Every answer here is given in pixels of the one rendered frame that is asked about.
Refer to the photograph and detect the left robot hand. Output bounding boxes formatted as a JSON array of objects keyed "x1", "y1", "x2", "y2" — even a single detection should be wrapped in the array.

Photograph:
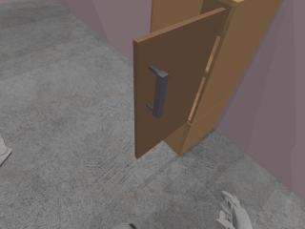
[{"x1": 0, "y1": 132, "x2": 12, "y2": 167}]

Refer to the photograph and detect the handle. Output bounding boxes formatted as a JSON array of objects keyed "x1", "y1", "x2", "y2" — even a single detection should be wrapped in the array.
[{"x1": 146, "y1": 65, "x2": 169, "y2": 118}]

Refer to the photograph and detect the cupboard door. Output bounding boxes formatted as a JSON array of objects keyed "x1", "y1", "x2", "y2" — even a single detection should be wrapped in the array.
[{"x1": 132, "y1": 7, "x2": 226, "y2": 159}]

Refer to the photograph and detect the right robot hand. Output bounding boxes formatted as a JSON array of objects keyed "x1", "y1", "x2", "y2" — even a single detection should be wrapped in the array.
[{"x1": 216, "y1": 190, "x2": 253, "y2": 229}]

